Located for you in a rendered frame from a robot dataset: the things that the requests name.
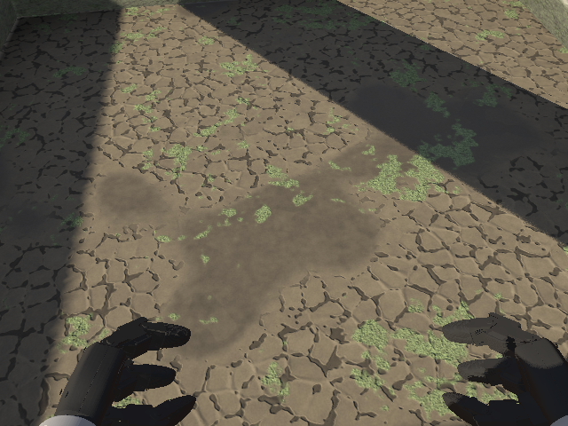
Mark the robot left hand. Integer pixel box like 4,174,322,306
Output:
54,317,196,426

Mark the robot right hand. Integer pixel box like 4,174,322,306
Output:
442,312,568,426

